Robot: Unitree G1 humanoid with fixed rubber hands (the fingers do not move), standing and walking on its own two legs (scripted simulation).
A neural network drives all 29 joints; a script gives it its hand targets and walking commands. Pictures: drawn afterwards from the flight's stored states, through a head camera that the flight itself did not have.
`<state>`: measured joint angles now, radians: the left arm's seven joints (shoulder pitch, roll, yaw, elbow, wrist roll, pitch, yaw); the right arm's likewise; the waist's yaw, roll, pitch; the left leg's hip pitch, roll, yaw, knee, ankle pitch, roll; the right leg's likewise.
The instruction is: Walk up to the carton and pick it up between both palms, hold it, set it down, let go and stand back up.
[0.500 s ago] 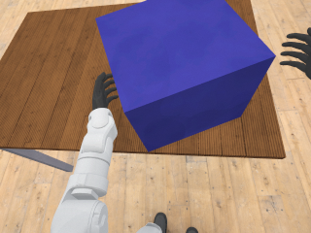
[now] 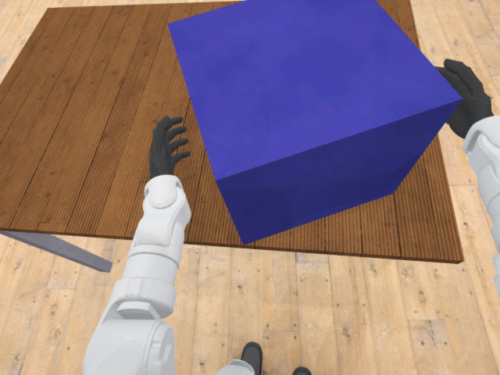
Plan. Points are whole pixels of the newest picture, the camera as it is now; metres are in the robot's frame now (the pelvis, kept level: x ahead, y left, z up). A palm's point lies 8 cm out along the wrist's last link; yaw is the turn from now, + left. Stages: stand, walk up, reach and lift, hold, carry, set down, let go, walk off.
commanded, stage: reach and lift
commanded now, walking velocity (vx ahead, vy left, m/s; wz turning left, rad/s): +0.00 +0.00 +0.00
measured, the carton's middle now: (292, 117) +0.53 +0.05 +0.03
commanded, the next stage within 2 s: none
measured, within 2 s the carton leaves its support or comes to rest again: leaves its support in 1.88 s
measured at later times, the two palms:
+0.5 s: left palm (186, 168) +0.40 +0.20 +0.05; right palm (458, 123) +0.51 -0.19 +0.06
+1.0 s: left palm (187, 169) +0.40 +0.20 +0.05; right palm (458, 123) +0.51 -0.19 +0.06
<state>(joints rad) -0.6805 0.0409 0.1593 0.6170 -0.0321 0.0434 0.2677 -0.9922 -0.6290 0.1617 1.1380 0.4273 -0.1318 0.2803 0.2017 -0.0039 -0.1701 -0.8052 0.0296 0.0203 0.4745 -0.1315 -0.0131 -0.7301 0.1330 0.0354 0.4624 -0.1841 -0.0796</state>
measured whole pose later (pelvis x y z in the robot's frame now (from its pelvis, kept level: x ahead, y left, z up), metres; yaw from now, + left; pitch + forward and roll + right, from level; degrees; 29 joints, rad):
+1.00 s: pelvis +0.00 -0.01 +0.00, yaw +0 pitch +27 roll +0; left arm -0.69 -0.04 0.16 0.65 -0.03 0.01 0.31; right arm -1.02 -0.53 0.08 1.20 0.27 -0.14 0.21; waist 0.20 0.02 -0.19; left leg -0.81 0.04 0.02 0.47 -0.13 -0.01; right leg -0.74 0.14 0.04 0.46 -0.18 -0.09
